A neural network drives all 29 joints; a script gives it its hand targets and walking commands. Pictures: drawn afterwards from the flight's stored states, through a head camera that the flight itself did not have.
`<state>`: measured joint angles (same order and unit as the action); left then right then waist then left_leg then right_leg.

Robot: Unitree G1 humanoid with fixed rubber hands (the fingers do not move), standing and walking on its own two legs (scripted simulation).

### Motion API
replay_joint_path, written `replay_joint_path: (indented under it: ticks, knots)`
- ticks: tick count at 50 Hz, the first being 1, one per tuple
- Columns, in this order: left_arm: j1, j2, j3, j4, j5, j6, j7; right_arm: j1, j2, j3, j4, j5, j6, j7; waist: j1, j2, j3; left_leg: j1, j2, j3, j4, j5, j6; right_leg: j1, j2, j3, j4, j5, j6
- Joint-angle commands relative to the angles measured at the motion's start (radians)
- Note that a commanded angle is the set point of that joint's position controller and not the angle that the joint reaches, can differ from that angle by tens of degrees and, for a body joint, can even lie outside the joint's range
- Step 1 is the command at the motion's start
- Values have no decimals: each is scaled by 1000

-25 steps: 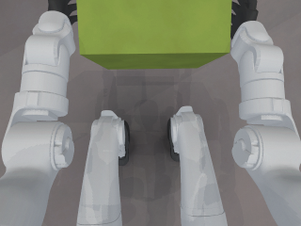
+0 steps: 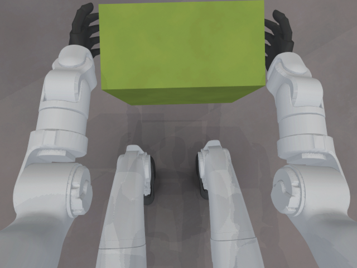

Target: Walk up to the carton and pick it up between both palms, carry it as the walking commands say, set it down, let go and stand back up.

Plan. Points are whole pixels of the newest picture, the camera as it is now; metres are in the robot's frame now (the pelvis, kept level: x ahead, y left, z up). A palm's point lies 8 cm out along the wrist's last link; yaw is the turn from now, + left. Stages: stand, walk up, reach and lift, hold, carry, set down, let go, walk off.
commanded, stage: reach and lift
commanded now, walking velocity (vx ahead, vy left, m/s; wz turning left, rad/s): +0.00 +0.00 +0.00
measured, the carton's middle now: (181, 65) +0.50 -0.02 -0.14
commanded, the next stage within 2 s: none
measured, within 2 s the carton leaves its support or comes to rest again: neither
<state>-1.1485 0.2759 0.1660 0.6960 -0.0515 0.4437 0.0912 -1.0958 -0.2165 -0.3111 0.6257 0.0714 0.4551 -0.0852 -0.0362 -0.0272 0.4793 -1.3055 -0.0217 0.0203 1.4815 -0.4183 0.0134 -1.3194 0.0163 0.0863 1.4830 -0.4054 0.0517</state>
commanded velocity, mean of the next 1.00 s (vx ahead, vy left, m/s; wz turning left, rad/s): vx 0.00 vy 0.00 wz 0.00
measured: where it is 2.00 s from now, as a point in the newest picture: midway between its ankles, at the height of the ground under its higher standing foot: (176, 186)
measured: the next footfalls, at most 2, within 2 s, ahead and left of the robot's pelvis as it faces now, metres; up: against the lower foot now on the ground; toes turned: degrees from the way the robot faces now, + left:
none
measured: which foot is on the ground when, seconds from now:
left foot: down 0.00-1.00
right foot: down 0.00-1.00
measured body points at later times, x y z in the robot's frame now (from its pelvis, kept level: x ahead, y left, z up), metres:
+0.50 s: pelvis +0.08 +0.00 +0.08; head +0.20 +0.01 +0.51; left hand +0.52 +0.17 +0.06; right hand +0.49 -0.20 +0.06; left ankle +0.15 +0.11 -0.55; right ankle +0.15 -0.14 -0.55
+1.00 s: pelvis +0.14 +0.00 +0.15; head +0.19 +0.01 +0.60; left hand +0.49 +0.16 +0.12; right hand +0.46 -0.21 +0.13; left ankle +0.15 +0.11 -0.55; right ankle +0.15 -0.14 -0.55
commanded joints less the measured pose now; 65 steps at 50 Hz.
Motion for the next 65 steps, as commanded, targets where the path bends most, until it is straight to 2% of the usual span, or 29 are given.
replay_joint_path:
  ticks: [1,3,4,8,10,16,17,19,21,22,23,24,27,30,33,34,36,38,39,44,45,47,53,55,57,58,59,60,65]
  knots:
    - [-699,-1220,-454,-350,-160,-65,-345,-752,1247,591,-251,126,-52,343,65,51,-2342,698,-121,-72,-248,187,-18,456,124,-100,-205,109,-46]
    - [-752,-1267,-500,-415,-201,-71,-346,-742,1252,605,-297,121,-56,346,13,31,-2414,774,-121,-78,-268,183,-23,507,128,-105,-230,113,-45]
    - [-716,-1249,-456,-322,-162,-68,-350,-665,1245,525,-142,72,-49,350,-3,34,-2195,666,-117,-77,-277,120,-26,394,126,-123,-227,47,-46]
    - [-554,-1307,-408,-212,-126,-59,-369,-649,1256,535,-173,73,-59,365,39,52,-2116,691,-117,-76,-320,104,-26,427,118,-108,-275,29,-54]
    - [-516,-1302,-386,-211,-109,-76,-380,-600,1308,545,-151,71,-68,369,61,-4,-2055,657,-117,-68,-336,165,-21,450,127,-111,-288,82,-45]
    - [-410,-1259,-200,-70,22,-95,-401,-320,1305,301,140,-67,-80,387,35,31,-1429,462,-101,-54,-436,18,-11,294,113,-98,-399,-51,-52]
    - [-386,-1255,-182,-46,35,-89,-408,-301,1300,270,155,-92,-79,391,15,24,-1346,454,-102,-53,-458,-35,-18,292,116,-104,-424,-90,-56]
    - [-302,-1223,-144,-24,69,-90,-410,-322,1310,292,78,-73,-87,389,73,20,-1314,436,-103,-42,-498,7,-7,357,110,-85,-463,-36,-50]
    - [-191,-1203,-116,40,87,-69,-408,-243,1276,255,100,-94,-71,390,53,11,-1272,496,-95,-59,-533,58,3,356,112,-89,-495,-4,-48]
    - [-185,-1244,-158,5,88,-54,-410,-172,1253,245,95,-118,-61,396,13,71,-1320,513,-96,-52,-557,41,-12,423,113,-79,-521,6,-64]
    - [-102,-1206,-104,49,130,-48,-417,-129,1246,224,124,-148,-51,399,41,41,-1260,485,-95,-42,-565,36,-11,399,112,-79,-529,-1,-61]
    - [-99,-1230,-126,34,122,-50,-420,-94,1269,241,110,-151,-46,400,8,15,-1280,529,-95,-51,-570,86,-7,442,119,-80,-548,51,-60]
    - [-36,-1266,-151,7,119,-52,-421,-71,1231,250,33,-139,-58,408,11,69,-1303,624,-92,-68,-612,228,-20,478,125,-82,-564,168,-65]
    - [-23,-1365,-378,-242,-24,-94,-408,-13,1298,461,-195,-33,-104,400,9,93,-1683,874,-102,-78,-594,639,-39,724,135,-57,-577,531,-60]
    - [54,-1354,-475,-358,-62,-117,-367,60,1295,570,-278,20,-120,400,19,90,-1781,1158,-79,-144,-613,976,-45,684,148,-62,-604,649,-38]
    - [95,-1300,-391,-246,24,-108,-362,144,1233,462,-130,-46,-123,407,23,153,-1528,1030,-61,-165,-619,925,-47,490,142,-53,-614,548,-53]
    - [119,-1352,-468,-290,1,-97,-350,169,1218,499,-216,-36,-133,409,-9,186,-1510,1094,-54,-179,-666,892,-63,529,138,-60,-658,509,-65]
    - [191,-1325,-420,-228,38,-93,-343,187,1201,476,-173,-58,-124,413,-2,156,-1341,1028,-47,-187,-705,800,-61,509,126,-54,-688,443,-65]
    - [139,-1344,-498,-333,-14,-102,-337,226,1227,498,-186,-41,-119,418,-21,165,-1427,1145,-45,-192,-732,863,-66,585,126,-52,-708,473,-67]
    - [308,-1323,-417,-193,59,-57,-339,315,1200,432,-117,-115,-77,419,-32,94,-1186,1078,-47,-168,-820,706,-54,660,121,-53,-785,418,-68]
    - [312,-1345,-456,-200,42,-49,-336,297,1207,445,-141,-90,-72,419,-10,128,-1213,1137,-44,-172,-821,770,-55,689,117,-52,-781,446,-67]
    - [282,-1319,-401,-183,86,-46,-342,332,1176,383,-84,-128,-61,421,-34,156,-1142,1070,-48,-154,-831,692,-55,676,109,-37,-812,408,-76]
    - [174,-1318,-421,-263,58,-55,-375,157,1293,541,-217,-70,-53,418,48,55,-1217,1095,-65,-93,-892,546,-21,904,95,-23,-863,414,-55]
    - [124,-1345,-436,-247,33,-48,-390,85,1303,576,-247,-39,-45,414,30,32,-1211,1084,-75,-87,-904,473,-12,943,87,-30,-880,387,-39]
    - [77,-1315,-439,-280,25,-42,-409,35,1357,612,-277,-27,-27,409,64,-37,-1263,1100,-82,-71,-916,423,4,1010,89,-25,-902,354,-18]
    - [52,-1318,-420,-259,34,-33,-425,2,1343,595,-260,-20,-22,410,75,27,-1225,1042,-86,-53,-917,356,3,1021,79,-9,-917,305,-26]
    - [83,-1312,-405,-233,28,-24,-429,-7,1352,608,-247,-12,-5,414,83,-31,-1202,1076,-78,-60,-940,358,12,1008,86,-33,-919,293,-17]
    - [82,-1312,-392,-213,45,-11,-432,-37,1363,597,-261,-7,0,414,98,9,-1165,1082,-79,-56,-950,340,12,1011,81,-23,-942,264,-20]
    - [186,-1291,-289,-60,89,47,-464,50,1325,467,-107,-92,57,423,52,-37,-919,1070,-63,-49,-1009,216,10,958,71,-45,-1001,145,-23]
